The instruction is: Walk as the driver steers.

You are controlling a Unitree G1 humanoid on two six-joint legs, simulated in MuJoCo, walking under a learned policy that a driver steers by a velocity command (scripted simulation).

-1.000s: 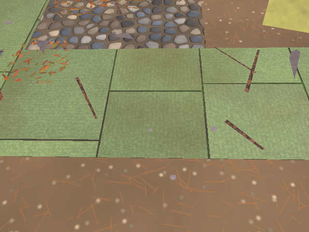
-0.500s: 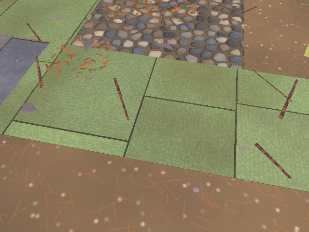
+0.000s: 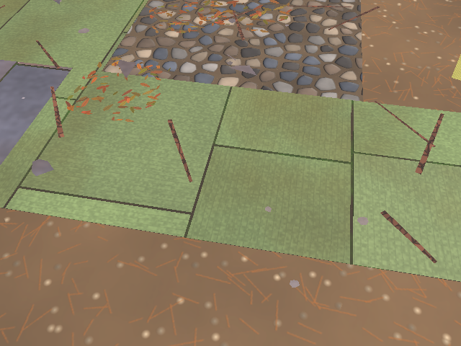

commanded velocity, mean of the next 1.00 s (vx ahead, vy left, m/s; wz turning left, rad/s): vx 0.17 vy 0.00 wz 0.00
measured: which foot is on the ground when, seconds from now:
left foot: down 0.00-0.68, up 0.70-1.00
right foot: down 0.00-1.00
